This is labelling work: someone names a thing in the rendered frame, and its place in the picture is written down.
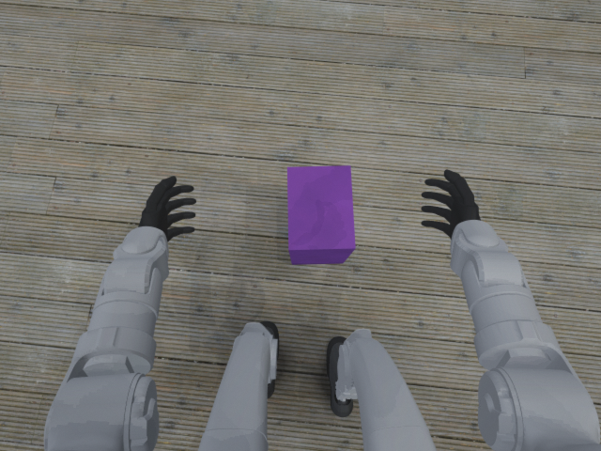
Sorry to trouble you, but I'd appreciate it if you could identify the robot left forearm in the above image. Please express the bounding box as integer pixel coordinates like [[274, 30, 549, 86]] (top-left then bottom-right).
[[44, 226, 169, 451]]

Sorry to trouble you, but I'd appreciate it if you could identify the carton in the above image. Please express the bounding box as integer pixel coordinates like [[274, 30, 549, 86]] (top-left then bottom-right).
[[287, 165, 356, 265]]

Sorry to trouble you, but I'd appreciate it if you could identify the left robot upper arm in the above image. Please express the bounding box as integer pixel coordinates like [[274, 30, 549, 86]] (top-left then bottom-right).
[[47, 372, 160, 451]]

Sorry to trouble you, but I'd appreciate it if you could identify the left robot hand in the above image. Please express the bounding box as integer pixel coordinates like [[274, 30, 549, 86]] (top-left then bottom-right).
[[138, 176, 196, 242]]

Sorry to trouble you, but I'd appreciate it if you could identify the robot right forearm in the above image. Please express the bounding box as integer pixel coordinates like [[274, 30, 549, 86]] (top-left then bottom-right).
[[450, 220, 600, 443]]

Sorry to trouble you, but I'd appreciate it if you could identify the left robot thigh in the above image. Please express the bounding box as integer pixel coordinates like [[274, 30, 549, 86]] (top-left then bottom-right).
[[198, 332, 278, 451]]

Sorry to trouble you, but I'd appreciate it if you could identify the right robot upper arm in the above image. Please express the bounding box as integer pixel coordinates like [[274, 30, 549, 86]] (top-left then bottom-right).
[[478, 366, 601, 451]]

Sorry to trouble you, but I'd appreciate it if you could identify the right robot hand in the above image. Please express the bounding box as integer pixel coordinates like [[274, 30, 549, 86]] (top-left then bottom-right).
[[421, 169, 481, 239]]

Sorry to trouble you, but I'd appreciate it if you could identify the right robot shin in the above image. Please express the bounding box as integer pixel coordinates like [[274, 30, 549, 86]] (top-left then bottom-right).
[[335, 329, 383, 400]]

